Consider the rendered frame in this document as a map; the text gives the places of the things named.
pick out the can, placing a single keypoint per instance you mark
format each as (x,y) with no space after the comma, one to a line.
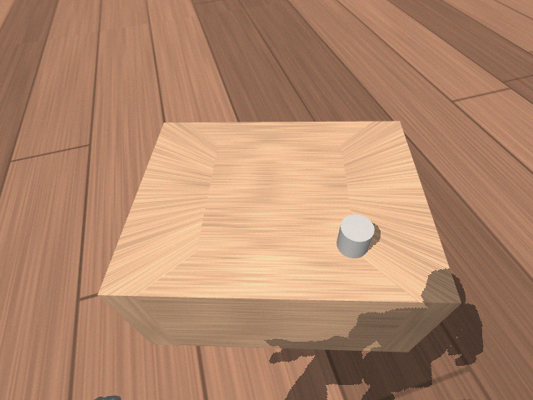
(355,235)

